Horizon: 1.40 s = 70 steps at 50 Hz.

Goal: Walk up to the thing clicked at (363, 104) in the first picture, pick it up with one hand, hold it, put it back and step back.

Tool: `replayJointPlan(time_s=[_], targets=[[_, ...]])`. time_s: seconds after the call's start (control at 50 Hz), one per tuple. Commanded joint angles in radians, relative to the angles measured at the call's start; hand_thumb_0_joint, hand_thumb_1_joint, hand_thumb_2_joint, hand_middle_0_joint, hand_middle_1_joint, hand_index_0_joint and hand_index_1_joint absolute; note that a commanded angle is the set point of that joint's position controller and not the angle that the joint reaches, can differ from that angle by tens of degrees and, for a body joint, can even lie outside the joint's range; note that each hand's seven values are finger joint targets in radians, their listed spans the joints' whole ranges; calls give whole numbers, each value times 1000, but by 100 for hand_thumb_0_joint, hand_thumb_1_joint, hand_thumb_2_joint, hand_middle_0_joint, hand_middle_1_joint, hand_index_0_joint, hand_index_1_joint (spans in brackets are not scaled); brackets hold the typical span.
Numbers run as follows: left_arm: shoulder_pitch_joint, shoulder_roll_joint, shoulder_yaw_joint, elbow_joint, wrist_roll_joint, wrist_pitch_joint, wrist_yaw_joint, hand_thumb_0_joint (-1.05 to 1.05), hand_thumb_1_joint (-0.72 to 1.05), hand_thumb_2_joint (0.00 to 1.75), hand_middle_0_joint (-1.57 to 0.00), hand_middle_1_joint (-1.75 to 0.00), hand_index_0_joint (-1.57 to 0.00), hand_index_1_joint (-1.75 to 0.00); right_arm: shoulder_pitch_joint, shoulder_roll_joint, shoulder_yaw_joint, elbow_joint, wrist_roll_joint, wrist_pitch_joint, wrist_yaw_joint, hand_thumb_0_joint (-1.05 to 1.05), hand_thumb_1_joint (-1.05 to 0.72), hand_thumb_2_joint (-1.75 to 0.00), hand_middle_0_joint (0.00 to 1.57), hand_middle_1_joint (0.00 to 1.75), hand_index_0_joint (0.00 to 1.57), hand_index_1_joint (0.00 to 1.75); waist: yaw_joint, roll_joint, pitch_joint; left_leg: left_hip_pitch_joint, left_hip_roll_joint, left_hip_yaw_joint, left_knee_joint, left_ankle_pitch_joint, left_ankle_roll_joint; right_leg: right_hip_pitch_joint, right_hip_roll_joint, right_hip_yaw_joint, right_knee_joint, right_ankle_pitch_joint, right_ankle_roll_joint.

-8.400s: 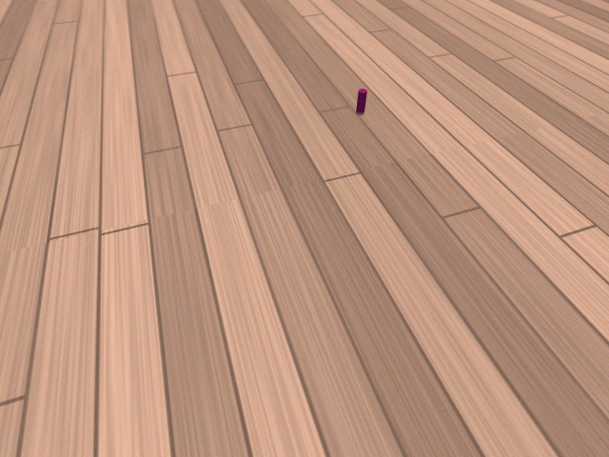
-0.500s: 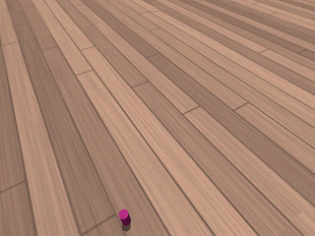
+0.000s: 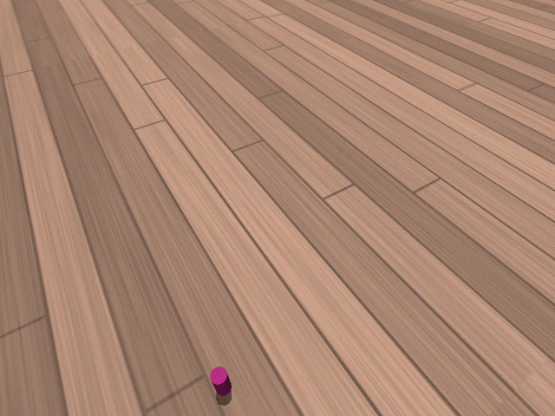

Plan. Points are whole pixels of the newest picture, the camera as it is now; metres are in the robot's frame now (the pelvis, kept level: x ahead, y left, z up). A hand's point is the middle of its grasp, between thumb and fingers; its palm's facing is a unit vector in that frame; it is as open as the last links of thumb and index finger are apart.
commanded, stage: stand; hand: left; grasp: from the side
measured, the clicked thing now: (221, 381) +0.38 +0.20 -0.72
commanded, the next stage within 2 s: go down in 0.20 s
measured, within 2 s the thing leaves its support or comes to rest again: neither
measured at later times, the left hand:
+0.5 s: hand out of the picture +0.15 +0.25 -0.17, palm faces +0.04 -0.94 -0.33, open 9.9 cm
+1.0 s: hand out of the picture +0.15 +0.27 -0.20, palm faces +0.04 -0.93 -0.36, open 16.6 cm
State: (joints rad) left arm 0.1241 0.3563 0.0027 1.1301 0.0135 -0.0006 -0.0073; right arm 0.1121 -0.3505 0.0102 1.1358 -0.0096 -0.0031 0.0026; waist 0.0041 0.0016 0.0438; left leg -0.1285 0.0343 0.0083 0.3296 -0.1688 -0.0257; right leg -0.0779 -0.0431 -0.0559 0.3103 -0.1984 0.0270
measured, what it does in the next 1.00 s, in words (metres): lowers itself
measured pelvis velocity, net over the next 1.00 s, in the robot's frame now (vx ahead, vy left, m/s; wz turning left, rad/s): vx -0.01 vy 0.01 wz -0.02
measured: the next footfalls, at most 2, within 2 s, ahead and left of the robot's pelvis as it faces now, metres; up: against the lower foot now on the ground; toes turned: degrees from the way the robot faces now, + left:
none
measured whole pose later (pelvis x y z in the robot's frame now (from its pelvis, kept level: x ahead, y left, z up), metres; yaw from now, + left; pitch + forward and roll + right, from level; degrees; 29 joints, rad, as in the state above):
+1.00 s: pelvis -0.01 +0.01 -0.08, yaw -1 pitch +14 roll -2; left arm 0.23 0.34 0.22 0.50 0.06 0.23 -0.05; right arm 0.22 -0.24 -0.02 0.59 0.01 -0.12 -0.07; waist -0.03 0.00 -0.10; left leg -0.80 0.07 -0.01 1.04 -0.48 -0.02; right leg -0.73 -0.03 -0.04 0.99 -0.49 0.03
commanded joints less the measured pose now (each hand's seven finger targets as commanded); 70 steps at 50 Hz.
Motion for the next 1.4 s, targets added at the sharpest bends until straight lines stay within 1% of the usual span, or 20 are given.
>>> replayJointPlan(time_s=[0.0, 0.12, 0.26, 0.28, 0.3, 0.32, 0.38, 0.4, 0.44, 0.52, 0.58, 0.68, 0.7, 0.72, 0.8, 1.08, 1.22, 1.24, 1.3, 1.38], targets=[[-27, 209, 43, -51, -1, -23, 11, 0, 90, 90, -20, -30, -20, -30, -46, -214, -43, -57, 1, -24, -9, 0, -90, -90, 20, 30, 20, 30, -1, 0, -57, 7, 98, -89, -56, 124, 35, -13, -106, 84, -52, 103, -35], [-35, 212, 42, -58, -2, -25, 15, 0, 90, 90, -20, -30, -20, -30, -48, -214, -44, -58, 2, -25, -11, 0, -90, -90, 20, 30, 20, 30, -5, 4, -81, 40, 104, -83, -34, 218, 34, 3, -110, 83, -37, 184, -36], [-31, 211, 42, -56, -3, -25, 16, 0, 82, 82, -20, -29, -18, -31, -47, -214, -44, -61, 2, -23, -11, 0, -94, -91, 21, 30, 20, 30, -5, 1, -65, 32, 101, -78, -38, 197, 33, 1, -107, 80, -45, 171, -37], [-382, 46, 50, -407, -56, -117, 29, 0, 74, 90, -21, -37, -18, -39, -10, -45, -12, -332, 68, -67, -32, 0, -101, -93, 20, 30, 20, 30, -122, 26, 1, -68, -35, 47, 22, 36, 29, -242, 31, 25, 26, 122, -29], [-485, 81, 58, -333, -56, -106, 34, 0, 66, 89, -23, -45, -20, -47, 38, -77, -14, -279, 68, -63, -41, 0, -94, -91, 20, 30, 20, 30, -102, 9, -32, -63, -38, 41, 38, 9, 30, -202, 31, 14, 41, 91, -29], [-308, 163, 106, -174, -35, -69, 35, 0, 58, 81, -15, -37, -12, -39, 83, -109, -36, -284, 75, -52, -54, 0, -95, -92, 20, 30, 20, 30, -73, -34, -18, -90, -33, 38, 50, 10, 32, -201, 39, 3, 46, 66, -32], [-310, 274, 202, -98, 27, -49, 9, 0, 34, 57, 0, -30, 0, -27, 108, -110, -74, -351, 47, -52, -56, 0, -97, -92, 20, 30, 20, 30, -30, -37, -161, -154, -39, 31, 162, 57, 33, -220, 35, 9, 151, 101, -35], [-235, 266, 219, -70, 48, -42, -1, 0, 26, 49, 0, -22, 0, -20, 134, -98, -84, -359, 37, -54, -52, 0, -94, -91, 20, 30, 20, 30, -17, -1, -196, -187, -47, 32, 197, 71, 30, -231, 30, 16, 182, 113, -37], [-98, 245, 255, -83, 69, -16, -16, 0, 17, 44, -2, -34, -4, -32, 141, -90, -95, -422, 30, -57, -39, 0, -96, -91, 20, 30, 20, 30, 28, 27, -277, -210, -54, 33, 236, 117, 24, -200, 31, 19, 235, 138, -43], [-93, 191, 255, -169, 75, 37, -24, 0, -9, 38, -3, -34, -4, -32, 127, -73, -102, -496, 34, -62, -27, 0, -92, -90, 20, 30, 20, 30, 6, 49, -255, -260, -38, 20, 276, 117, 17, -277, 47, 11, 279, 106, -47], [-94, 210, 277, -262, 76, 51, -29, 0, -29, 33, -2, -30, -3, -29, 109, -64, -102, -550, 33, -73, -18, 0, -89, -89, 20, 30, 20, 30, 5, 37, -254, -352, -34, 16, 349, 47, 20, -359, 49, 10, 344, 35, -45], [-37, 215, 309, -418, 63, 71, -28, 0, -46, 40, -5, -41, -7, -40, 123, -65, -110, -614, 32, -106, -30, 0, -88, -89, 20, 30, 20, 30, -20, 43, -307, -405, -20, 6, 438, 0, 25, -455, 46, 12, 440, -4, -40], [-79, 177, 266, -513, 57, 72, -34, 0, -52, 38, -5, -43, -6, -42, 135, -54, -109, -609, 32, -111, -33, 0, -86, -89, 20, 30, 20, 30, -29, 50, -325, -410, -18, 3, 456, -4, 26, -482, 46, 18, 455, -3, -40], [-42, 211, 303, -521, 60, 81, -30, 0, -52, 33, -5, -36, -5, -35, 129, -63, -113, -630, 30, -118, -39, 0, -86, -88, 20, 30, 20, 30, -27, 55, -355, -409, -17, 2, 472, 7, 26, -482, 43, 17, 471, 7, -39], [5, 201, 297, -630, 51, 120, -29, 0, -60, 34, -6, -40, -7, -39, 126, -55, -107, -641, 27, -142, -52, 0, -85, -88, 20, 30, 20, 30, -34, 67, -334, -461, -10, -10, 506, -57, 24, -546, 49, 10, 511, -58, -38], [171, 189, 315, -862, 38, 266, -40, 0, -58, 24, -8, -28, -8, -28, 108, -32, -82, -706, 14, -190, -101, 0, -86, -89, 20, 30, 20, 30, -40, 93, -355, -547, -1, -26, 608, -35, 25, -636, 49, -1, 611, -56, -39], [208, 204, 347, -899, 29, 245, -52, 0, -56, 18, -7, -21, -8, -21, 110, -25, -81, -724, 7, -209, -106, 0, -89, -89, 20, 30, 20, 30, -38, 100, -359, -613, -4, -27, 662, -61, 29, -695, 48, 1, 660, -78, -41], [196, 173, 324, -926, 22, 233, -58, 0, -58, 19, -8, -23, -8, -23, 103, -21, -80, -733, 7, -216, -106, 0, -89, -89, 20, 30, 20, 30, -43, 99, -365, -616, -3, -28, 666, -82, 28, -712, 51, 1, 666, -97, -41], [227, 200, 361, -913, 16, 204, -63, 0, -58, 17, -8, -20, -8, -19, 101, -27, -86, -730, 3, -227, -101, 0, -89, -89, 20, 30, 20, 30, -29, 110, -384, -642, -1, -37, 685, -87, 25, -736, 52, -3, 706, -109, -43], [114, 243, 401, -882, 7, 142, -72, 0, -58, 16, -8, -18, -8, -18, 98, -37, -88, -718, 2, -242, -100, 0, -90, -89, 20, 30, 20, 30, -46, 96, -368, -712, 0, -35, 738, -147, 30, -813, 51, 7, 747, -153, -41]])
